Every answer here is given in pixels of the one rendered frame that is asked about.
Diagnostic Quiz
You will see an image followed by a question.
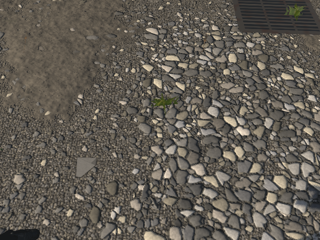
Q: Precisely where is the left robot hand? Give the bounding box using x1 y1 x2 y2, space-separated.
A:
0 229 40 240

